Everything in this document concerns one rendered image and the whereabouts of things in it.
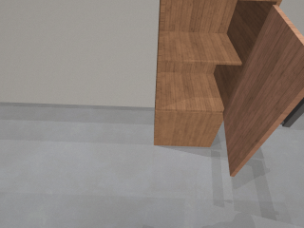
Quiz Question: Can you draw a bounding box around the cupboard door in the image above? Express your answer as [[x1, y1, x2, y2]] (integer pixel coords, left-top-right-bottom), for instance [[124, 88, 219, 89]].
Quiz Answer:
[[222, 5, 304, 177]]

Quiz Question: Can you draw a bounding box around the handle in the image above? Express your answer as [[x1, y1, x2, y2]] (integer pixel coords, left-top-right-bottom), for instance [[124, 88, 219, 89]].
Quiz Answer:
[[281, 98, 304, 127]]

